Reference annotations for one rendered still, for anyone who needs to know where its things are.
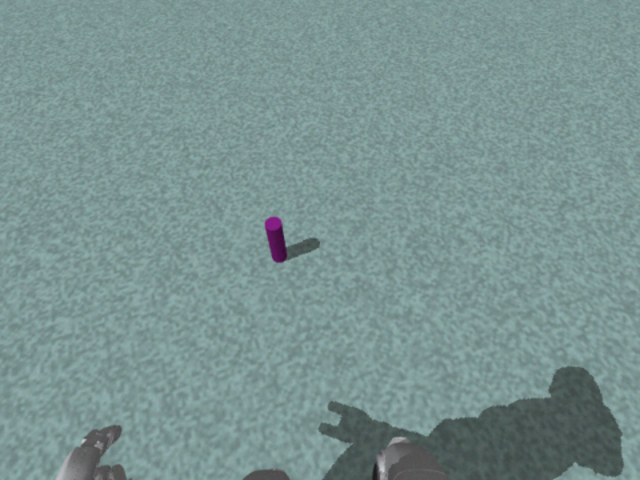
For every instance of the left robot hand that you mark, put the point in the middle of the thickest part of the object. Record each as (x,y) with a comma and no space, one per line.
(82,462)

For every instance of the can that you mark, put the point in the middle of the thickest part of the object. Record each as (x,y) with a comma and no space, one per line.
(276,240)

